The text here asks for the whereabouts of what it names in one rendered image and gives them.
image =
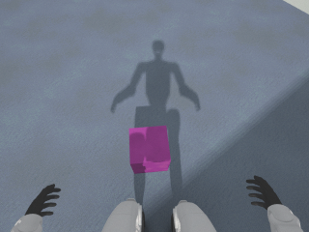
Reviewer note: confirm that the carton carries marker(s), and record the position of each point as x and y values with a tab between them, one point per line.
149	149

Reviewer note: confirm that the robot left forearm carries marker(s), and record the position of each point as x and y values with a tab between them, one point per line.
28	223

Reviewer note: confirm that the right robot hand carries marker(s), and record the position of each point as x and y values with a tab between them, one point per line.
267	193

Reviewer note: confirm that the robot right forearm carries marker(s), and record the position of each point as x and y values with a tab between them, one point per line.
282	219

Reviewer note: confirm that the right robot thigh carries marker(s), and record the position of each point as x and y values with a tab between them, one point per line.
190	218

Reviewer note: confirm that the left robot shin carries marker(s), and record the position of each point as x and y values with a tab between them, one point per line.
138	229

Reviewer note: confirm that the left robot hand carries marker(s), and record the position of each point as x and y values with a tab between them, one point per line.
38	204

